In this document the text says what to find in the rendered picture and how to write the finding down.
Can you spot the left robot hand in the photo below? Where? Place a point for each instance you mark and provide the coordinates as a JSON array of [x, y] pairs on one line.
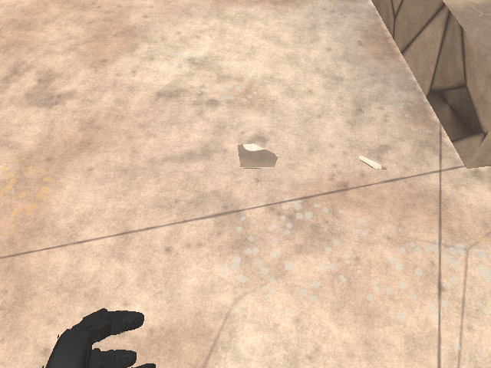
[[74, 347]]

